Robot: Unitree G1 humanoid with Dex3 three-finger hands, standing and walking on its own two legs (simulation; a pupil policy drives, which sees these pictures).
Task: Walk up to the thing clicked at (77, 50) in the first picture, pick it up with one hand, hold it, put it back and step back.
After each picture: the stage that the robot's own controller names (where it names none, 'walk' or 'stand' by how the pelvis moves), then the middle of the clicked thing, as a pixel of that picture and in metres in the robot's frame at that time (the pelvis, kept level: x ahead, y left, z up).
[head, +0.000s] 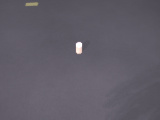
stand; (79, 48) +1.29 +0.02 -0.72
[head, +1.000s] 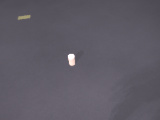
walk; (71, 59) +1.17 +0.20 -0.71
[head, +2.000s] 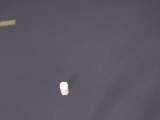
walk; (64, 88) +0.71 +0.20 -0.71
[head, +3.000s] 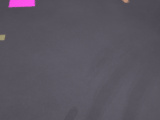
walk; out of the picture +0.40 +0.12 -0.70
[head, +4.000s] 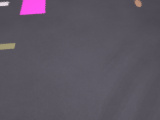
stand; out of the picture +0.30 +0.13 -0.72
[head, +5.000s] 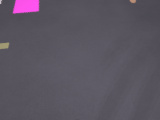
stand; out of the picture +0.30 +0.15 -0.72
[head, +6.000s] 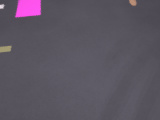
stand; out of the picture +0.30 +0.15 -0.73
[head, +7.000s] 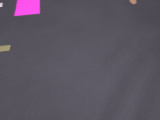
stand; out of the picture +0.29 +0.15 -0.73
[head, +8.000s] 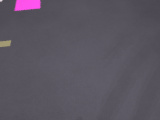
go down; out of the picture +0.30 +0.14 -0.72
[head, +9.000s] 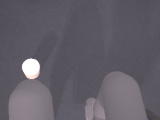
go down; (31, 69) +0.40 +0.15 -0.30
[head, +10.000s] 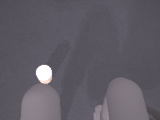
approach; (44, 75) +0.40 +0.14 -0.32
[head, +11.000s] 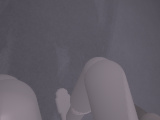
close in; out of the picture +0.40 +0.18 -0.23
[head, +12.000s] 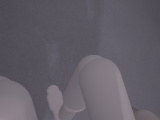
close; out of the picture +0.40 +0.19 -0.23
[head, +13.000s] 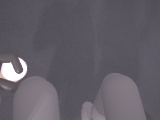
lift; (11, 72) +0.34 +0.22 -0.13
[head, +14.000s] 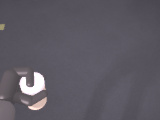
hold; (34, 91) +0.31 +0.16 +0.03
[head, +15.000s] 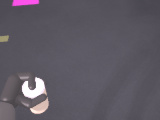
hold; (36, 96) +0.31 +0.17 +0.00
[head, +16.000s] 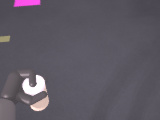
hold; (36, 93) +0.31 +0.17 +0.01
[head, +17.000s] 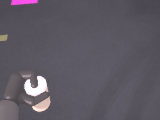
crouch; (38, 94) +0.32 +0.16 +0.00
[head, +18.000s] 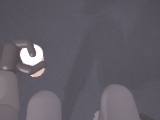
crouch; (33, 61) +0.41 +0.15 -0.09
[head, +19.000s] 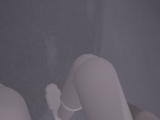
lower; out of the picture +0.44 +0.22 -0.23
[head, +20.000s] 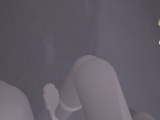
lower; out of the picture +0.44 +0.22 -0.24
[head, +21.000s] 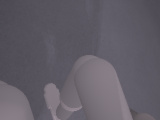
lower; out of the picture +0.44 +0.22 -0.24
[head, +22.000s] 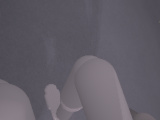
lower; out of the picture +0.43 +0.21 -0.24
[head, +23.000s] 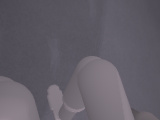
loosen; out of the picture +0.41 +0.20 -0.24
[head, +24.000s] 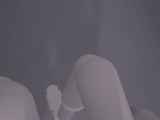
withdraw; out of the picture +0.41 +0.19 -0.24
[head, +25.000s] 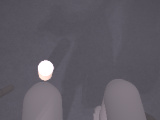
walk; (45, 71) +0.42 +0.14 -0.31
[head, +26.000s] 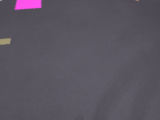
stand; out of the picture +0.33 +0.11 -0.66
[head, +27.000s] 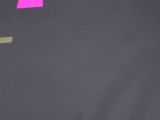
stand; out of the picture +0.34 +0.13 -0.66
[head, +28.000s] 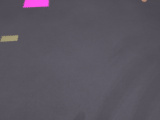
stand; out of the picture +0.35 +0.12 -0.69
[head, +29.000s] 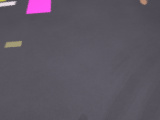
walk; out of the picture +0.36 +0.13 -0.72
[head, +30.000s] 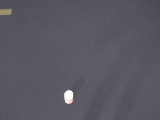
walk; (68, 97) +0.53 +0.07 -0.70
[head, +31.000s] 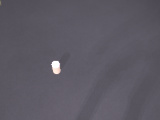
walk; (56, 67) +0.81 +0.23 -0.69
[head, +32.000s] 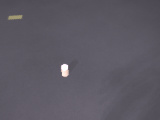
stand; (64, 70) +0.99 +0.17 -0.71
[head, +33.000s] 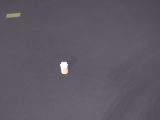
stand; (64, 68) +0.99 +0.17 -0.72
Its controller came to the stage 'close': yes
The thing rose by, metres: 0.72
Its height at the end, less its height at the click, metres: +0.00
